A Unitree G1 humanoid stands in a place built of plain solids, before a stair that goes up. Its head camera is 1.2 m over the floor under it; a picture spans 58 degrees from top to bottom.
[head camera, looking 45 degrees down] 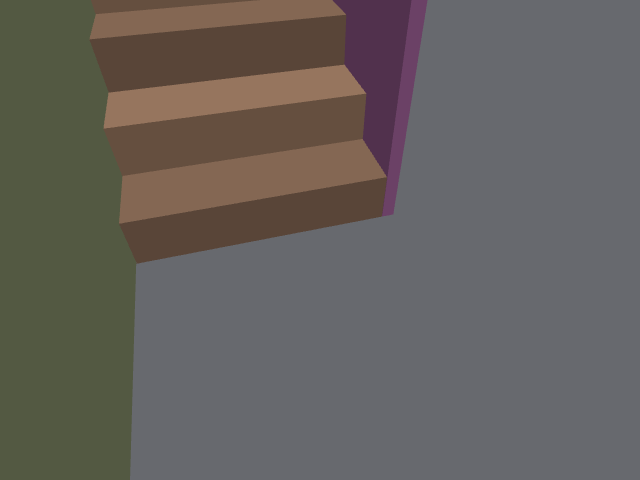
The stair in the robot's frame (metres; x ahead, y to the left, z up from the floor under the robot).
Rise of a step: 0.20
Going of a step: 0.28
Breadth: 0.98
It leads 16 degrees to the left of straight ahead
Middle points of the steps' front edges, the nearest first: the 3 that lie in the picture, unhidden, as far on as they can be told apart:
1.21 0.21 0.20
1.48 0.29 0.41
1.75 0.36 0.61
